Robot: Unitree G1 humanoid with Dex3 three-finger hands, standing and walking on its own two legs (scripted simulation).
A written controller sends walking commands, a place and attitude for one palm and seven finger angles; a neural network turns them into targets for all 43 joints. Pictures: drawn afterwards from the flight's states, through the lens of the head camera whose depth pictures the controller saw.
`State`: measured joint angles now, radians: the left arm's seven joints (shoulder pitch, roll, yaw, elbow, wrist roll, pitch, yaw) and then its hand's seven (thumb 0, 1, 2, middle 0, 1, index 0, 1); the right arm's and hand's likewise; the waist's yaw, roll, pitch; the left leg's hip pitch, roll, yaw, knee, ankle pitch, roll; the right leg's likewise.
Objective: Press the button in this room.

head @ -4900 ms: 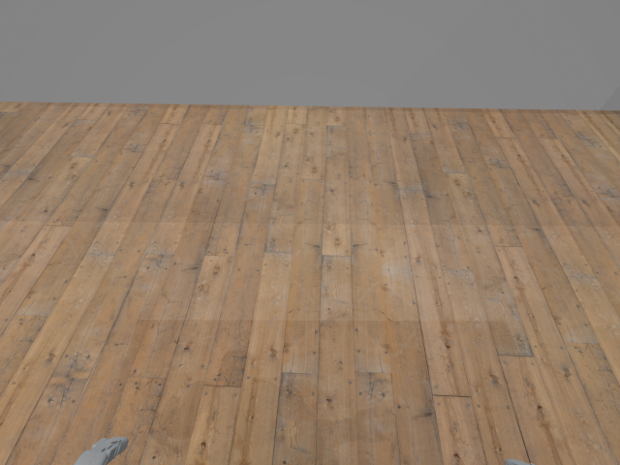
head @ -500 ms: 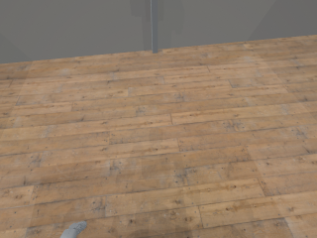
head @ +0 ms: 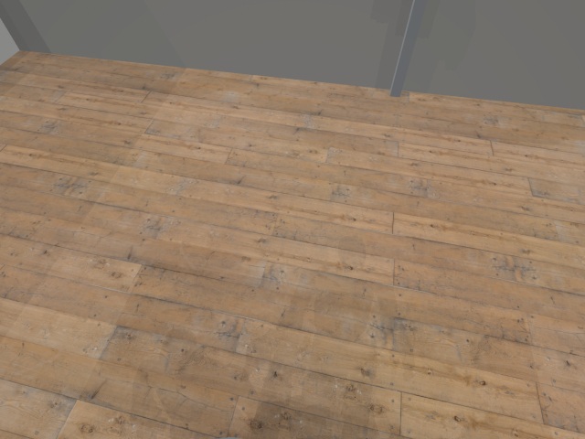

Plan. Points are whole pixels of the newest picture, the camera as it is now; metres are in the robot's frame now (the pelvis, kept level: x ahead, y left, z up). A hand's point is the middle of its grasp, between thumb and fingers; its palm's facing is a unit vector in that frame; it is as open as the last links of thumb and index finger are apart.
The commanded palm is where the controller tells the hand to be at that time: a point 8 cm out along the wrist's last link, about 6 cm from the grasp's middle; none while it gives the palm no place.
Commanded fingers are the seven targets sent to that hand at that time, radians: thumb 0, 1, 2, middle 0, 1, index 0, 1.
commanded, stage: turn or walk to find it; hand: left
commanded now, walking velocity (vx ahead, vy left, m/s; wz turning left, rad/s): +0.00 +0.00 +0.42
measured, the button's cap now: out of the picture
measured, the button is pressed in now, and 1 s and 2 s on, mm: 0 0 0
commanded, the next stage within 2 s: none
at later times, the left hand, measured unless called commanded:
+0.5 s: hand out of the picture +0.05 +0.22 -0.15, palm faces +0.18 -0.95 -0.27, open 7.4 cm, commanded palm none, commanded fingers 0.00 0.90 0.90 -0.20 -0.30 -0.20 -0.30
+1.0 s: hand out of the picture -0.12 +0.22 -0.19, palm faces +0.45 -0.87 -0.22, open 7.4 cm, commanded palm none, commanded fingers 0.00 0.90 0.90 -0.20 -0.30 -0.20 -0.30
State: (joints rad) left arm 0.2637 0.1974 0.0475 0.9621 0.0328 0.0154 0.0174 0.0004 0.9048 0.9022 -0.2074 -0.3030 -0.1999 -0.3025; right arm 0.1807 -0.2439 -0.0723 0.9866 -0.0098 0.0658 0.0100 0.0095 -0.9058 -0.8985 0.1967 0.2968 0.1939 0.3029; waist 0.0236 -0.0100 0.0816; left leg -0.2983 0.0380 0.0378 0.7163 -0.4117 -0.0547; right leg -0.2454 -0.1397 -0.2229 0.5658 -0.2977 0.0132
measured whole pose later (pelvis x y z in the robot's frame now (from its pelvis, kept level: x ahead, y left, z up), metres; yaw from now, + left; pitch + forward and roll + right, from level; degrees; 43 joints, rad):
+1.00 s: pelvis -0.08 +0.02 -0.01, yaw +24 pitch -1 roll +0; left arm 0.24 0.24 0.06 0.97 0.02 0.04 0.02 0.00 0.91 0.90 -0.21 -0.30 -0.20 -0.30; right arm 0.18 -0.21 -0.06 0.97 -0.01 0.03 0.01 0.01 -0.91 -0.90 0.20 0.30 0.19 0.30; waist 0.02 -0.06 0.09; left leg -0.27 0.01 0.07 0.62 -0.34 0.01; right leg -0.33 -0.17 -0.18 0.76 -0.43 0.05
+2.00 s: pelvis -0.16 -0.04 -0.01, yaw +50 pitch -1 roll +0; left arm 0.26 0.25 0.07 0.99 0.02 0.06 0.02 0.00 0.91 0.90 -0.21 -0.30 -0.20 -0.30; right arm 0.17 -0.20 -0.06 0.97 -0.02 0.03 0.01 0.01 -0.91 -0.90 0.20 0.30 0.20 0.30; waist 0.03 -0.06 0.08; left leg -0.24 0.01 0.06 0.60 -0.34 0.01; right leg -0.38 -0.16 -0.17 0.80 -0.44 0.05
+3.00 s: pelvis -0.23 -0.09 +0.00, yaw +74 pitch -1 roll -1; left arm 0.24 0.26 0.07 1.00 0.02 0.08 0.02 0.00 0.91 0.90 -0.20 -0.30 -0.20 -0.30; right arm 0.17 -0.19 -0.05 0.96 -0.02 0.02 0.00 0.01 -0.90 -0.90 0.20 0.30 0.20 0.30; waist 0.02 -0.05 0.08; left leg -0.25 0.01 0.05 0.58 -0.32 0.03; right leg -0.41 -0.12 -0.09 0.99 -0.49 0.06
